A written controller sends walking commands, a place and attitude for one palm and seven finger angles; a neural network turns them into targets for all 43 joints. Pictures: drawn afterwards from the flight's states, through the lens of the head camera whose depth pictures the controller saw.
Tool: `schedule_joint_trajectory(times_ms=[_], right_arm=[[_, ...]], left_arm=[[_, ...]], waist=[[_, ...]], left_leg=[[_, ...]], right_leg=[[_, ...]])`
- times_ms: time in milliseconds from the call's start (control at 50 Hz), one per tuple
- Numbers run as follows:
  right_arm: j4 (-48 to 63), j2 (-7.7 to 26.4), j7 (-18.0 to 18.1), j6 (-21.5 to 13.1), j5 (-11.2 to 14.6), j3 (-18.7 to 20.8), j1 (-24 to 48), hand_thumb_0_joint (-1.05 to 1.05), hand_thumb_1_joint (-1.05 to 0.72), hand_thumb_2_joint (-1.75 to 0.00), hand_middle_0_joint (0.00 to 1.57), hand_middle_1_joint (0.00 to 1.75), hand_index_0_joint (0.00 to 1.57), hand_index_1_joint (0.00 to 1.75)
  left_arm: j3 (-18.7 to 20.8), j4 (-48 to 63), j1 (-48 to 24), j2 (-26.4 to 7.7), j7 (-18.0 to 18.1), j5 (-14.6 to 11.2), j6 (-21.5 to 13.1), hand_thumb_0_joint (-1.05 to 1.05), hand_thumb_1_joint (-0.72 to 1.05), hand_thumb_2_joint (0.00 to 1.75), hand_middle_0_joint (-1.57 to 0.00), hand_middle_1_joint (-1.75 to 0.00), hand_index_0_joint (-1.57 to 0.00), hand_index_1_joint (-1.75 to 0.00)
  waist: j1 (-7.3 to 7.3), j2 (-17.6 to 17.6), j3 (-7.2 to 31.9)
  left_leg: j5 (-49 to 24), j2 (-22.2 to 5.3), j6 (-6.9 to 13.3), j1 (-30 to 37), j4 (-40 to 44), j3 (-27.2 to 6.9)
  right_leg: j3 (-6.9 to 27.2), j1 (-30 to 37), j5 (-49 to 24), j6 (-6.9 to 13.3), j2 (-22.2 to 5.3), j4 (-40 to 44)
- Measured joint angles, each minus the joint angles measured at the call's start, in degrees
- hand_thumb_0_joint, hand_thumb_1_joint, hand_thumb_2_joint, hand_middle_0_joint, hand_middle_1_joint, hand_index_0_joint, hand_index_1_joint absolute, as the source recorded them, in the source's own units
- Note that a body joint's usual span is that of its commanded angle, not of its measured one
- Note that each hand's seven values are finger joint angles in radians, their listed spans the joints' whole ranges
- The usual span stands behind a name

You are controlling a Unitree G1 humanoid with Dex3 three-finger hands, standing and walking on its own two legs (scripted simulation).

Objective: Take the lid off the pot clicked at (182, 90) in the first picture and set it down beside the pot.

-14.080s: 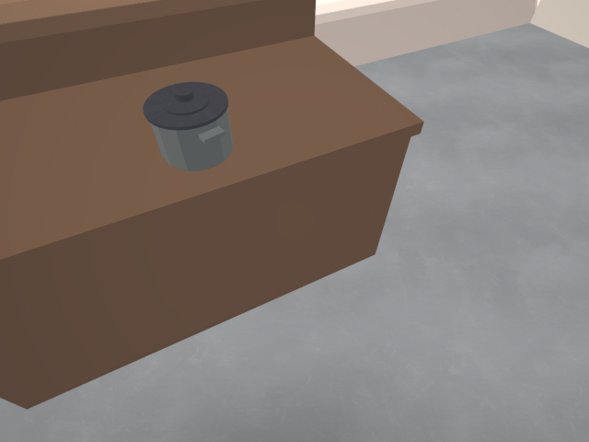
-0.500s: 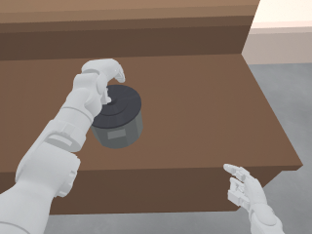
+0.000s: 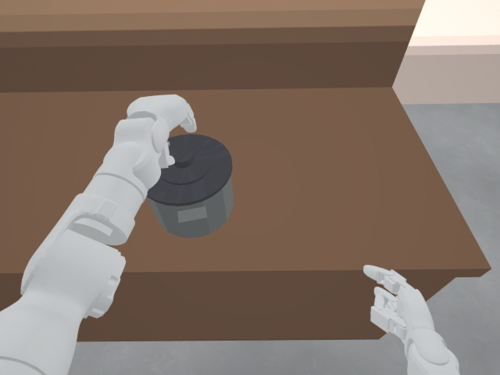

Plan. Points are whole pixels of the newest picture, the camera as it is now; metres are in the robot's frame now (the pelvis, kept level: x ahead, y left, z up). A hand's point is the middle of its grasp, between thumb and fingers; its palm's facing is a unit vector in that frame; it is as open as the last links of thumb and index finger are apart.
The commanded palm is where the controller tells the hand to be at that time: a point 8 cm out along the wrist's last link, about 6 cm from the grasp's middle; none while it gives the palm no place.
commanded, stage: move the open hand above the knob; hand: left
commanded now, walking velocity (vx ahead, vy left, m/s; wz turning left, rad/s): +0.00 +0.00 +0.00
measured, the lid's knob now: (182, 157) +0.50 +0.13 +0.06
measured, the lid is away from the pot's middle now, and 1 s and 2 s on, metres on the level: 0.00 0.00 0.00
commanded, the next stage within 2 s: lower the open fingers around the knob in 0.10 s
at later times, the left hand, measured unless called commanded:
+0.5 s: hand (173, 150) +0.46 +0.13 +0.12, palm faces -0.33 -0.06 -0.94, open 10.2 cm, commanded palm +0.46 +0.13 +0.17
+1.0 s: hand (177, 161) +0.46 +0.13 +0.09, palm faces -0.34 -0.06 -0.94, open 10.2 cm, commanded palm +0.47 +0.13 +0.14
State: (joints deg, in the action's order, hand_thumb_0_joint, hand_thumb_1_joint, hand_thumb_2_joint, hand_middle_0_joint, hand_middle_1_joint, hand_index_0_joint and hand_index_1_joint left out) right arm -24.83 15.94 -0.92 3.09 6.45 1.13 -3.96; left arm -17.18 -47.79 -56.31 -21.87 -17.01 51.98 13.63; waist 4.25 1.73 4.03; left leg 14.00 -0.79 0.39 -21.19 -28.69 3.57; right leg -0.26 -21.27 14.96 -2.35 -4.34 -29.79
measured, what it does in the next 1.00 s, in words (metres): stands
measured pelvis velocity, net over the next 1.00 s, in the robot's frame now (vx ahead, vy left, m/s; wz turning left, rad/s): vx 0.00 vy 0.00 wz -0.01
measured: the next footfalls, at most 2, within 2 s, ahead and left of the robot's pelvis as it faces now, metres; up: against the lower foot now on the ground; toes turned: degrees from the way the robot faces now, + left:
none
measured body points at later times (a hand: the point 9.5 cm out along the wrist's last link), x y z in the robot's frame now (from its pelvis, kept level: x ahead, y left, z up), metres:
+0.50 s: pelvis +0.00 +0.00 +0.00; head +0.03 -0.01 +0.45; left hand +0.47 +0.13 +0.17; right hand +0.22 -0.25 -0.05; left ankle +0.00 +0.12 -0.74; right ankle +0.00 -0.15 -0.73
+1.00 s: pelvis +0.00 +0.00 +0.00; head +0.03 -0.01 +0.44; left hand +0.47 +0.13 +0.14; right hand +0.22 -0.26 -0.05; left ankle +0.00 +0.12 -0.74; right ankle +0.00 -0.15 -0.73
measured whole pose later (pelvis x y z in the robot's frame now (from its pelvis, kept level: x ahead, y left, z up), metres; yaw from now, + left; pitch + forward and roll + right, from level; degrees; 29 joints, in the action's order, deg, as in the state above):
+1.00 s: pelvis +0.00 +0.00 +0.00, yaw -1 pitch +9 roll +0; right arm -24.9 15.3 -0.5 2.3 6.6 0.6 -3.0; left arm -16.7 -56.3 -56.7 -19.2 -12.4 52.6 11.5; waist 4.9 1.3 5.1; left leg 15.0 -1.4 0.3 -25.0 -31.4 3.8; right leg 0.2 -25.2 15.5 -2.4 -3.8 -32.1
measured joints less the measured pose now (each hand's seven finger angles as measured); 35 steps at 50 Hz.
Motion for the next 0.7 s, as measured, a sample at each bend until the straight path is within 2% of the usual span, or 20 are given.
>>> schedule_joint_trajectory(times_ms=[160, 320, 460, 700], right_arm=[[-0.5, -0.26, 0.51, -0.35, -0.16, -0.13, 0.44, 0.02, -0.9, -0.89, 0.2, 0.3, 0.43, 0.44], [-0.76, -0.32, 0.46, -0.38, 0.01, -0.79, 0.98, 0.02, -0.9, -0.89, 0.21, 0.3, 0.41, 0.43], [-0.21, -0.68, 0.85, -0.98, -0.21, -1.0, 0.8, 0.02, -0.9, -0.89, 0.21, 0.3, 0.41, 0.43], [0.16, -0.75, 0.4, -0.91, -0.2, -0.76, 0.65, 0.02, -0.9, -0.89, 0.21, 0.3, 0.44, 0.45]], left_arm=[[0.06, -0.83, -0.86, 0.37, 0.2, -0.01, -0.79, 0.0, -0.3, 1.43, -0.84, -0.09, -0.83, -0.08], [-0.03, -5.34, -2.89, 1.42, 0.22, -0.16, 0.39, 0.0, -0.3, 1.43, -0.84, -0.09, -0.83, -0.08], [0.35, -5.74, -2.37, 1.16, -0.23, -0.02, -1.32, 0.0, -0.3, 1.43, -0.84, -0.09, -0.83, -0.08], [0.84, -6.47, -0.69, 2.25, 2.75, 0.57, -1.89, 0.0, -0.3, 1.43, -0.84, -0.09, -0.83, -0.08]], waist=[[0.11, -0.05, -0.08], [0.46, -0.16, 0.13], [0.59, -0.12, 0.01], [0.66, -0.22, 0.53]], left_leg=[[-0.27, 0.15, 0.14, -0.19, 0.09, 0.0], [-0.34, 0.19, 0.17, -0.69, -0.09, 0.15], [-0.29, -0.01, 0.12, -1.24, -0.26, 0.28], [0.32, -0.35, -0.03, -2.26, -1.13, 0.47]], right_leg=[[0.02, -0.15, -0.31, -0.02, -0.13, 0.16], [0.2, -0.81, -0.3, -0.16, -0.18, -0.25], [0.35, -1.41, -0.37, -0.17, 0.02, -0.32], [0.59, -2.51, 0.03, -0.07, 0.33, -1.03]])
